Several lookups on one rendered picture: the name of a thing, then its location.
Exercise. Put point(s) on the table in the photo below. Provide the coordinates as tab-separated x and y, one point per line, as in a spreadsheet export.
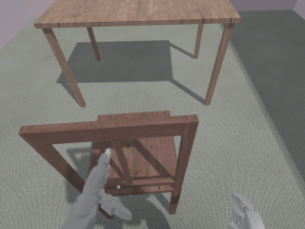
123	13

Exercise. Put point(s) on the chair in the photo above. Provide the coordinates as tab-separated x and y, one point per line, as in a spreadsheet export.
143	156

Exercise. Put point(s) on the robot right hand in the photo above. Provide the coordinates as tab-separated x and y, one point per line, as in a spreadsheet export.
249	220

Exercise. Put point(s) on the robot left forearm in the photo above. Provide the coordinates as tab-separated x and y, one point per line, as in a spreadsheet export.
82	214

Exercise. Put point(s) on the robot left hand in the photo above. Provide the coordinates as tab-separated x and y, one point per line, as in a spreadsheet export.
96	182

